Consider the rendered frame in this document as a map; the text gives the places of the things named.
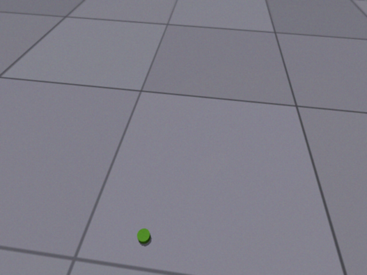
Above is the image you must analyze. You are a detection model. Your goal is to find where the tin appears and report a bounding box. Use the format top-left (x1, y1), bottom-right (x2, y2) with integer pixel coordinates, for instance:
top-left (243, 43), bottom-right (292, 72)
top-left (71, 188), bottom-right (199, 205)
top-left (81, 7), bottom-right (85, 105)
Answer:
top-left (137, 229), bottom-right (151, 244)

